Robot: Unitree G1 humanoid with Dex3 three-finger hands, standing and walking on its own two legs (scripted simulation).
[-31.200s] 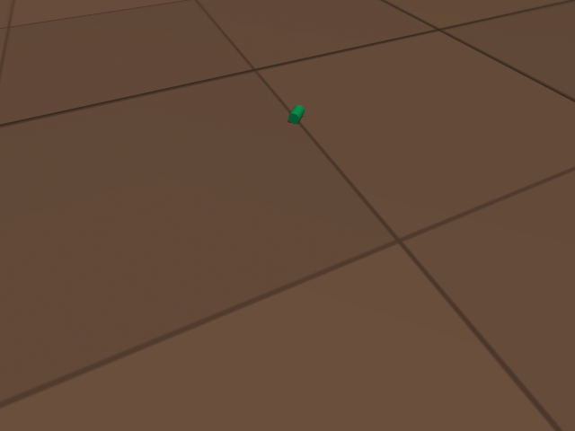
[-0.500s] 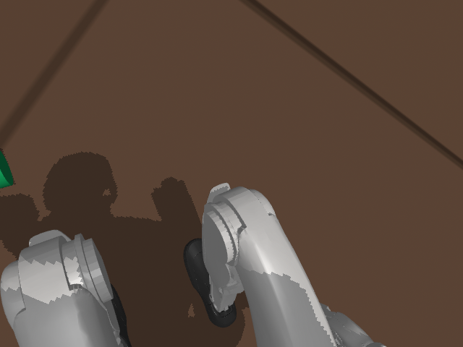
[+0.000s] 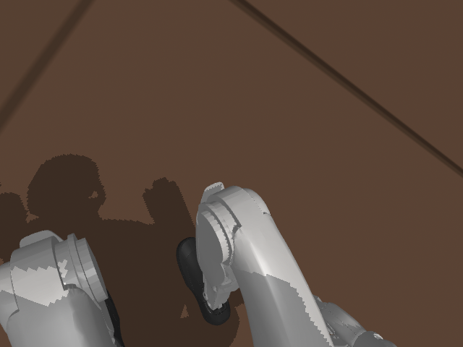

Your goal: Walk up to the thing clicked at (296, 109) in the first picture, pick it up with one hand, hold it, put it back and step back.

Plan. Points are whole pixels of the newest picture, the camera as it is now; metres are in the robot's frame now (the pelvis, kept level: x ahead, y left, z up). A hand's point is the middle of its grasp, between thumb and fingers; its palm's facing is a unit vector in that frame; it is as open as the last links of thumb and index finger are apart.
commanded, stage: open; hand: left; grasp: from above
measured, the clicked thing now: out of the picture +0.43 +0.33 -0.26
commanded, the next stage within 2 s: withdraw in 0.76 s
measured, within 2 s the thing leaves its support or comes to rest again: rests again in 1.58 s
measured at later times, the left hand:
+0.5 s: hand out of the picture +0.43 +0.32 -0.24, palm faces -0.43 -0.14 -0.89, open 12.4 cm
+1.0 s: hand out of the picture +0.43 +0.33 -0.23, palm faces -0.39 -0.14 -0.91, open 13.3 cm
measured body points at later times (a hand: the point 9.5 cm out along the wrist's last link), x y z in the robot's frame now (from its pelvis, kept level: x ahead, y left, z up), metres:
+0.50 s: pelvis +0.00 +0.00 +0.00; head +0.26 +0.13 +0.34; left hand +0.44 +0.33 -0.19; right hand +0.06 -0.25 -0.06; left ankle +0.07 +0.12 -0.27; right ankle +0.11 -0.10 -0.27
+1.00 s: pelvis +0.00 +0.00 +0.00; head +0.26 +0.13 +0.35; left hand +0.45 +0.33 -0.18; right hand +0.06 -0.25 -0.06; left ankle +0.07 +0.12 -0.27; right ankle +0.11 -0.10 -0.27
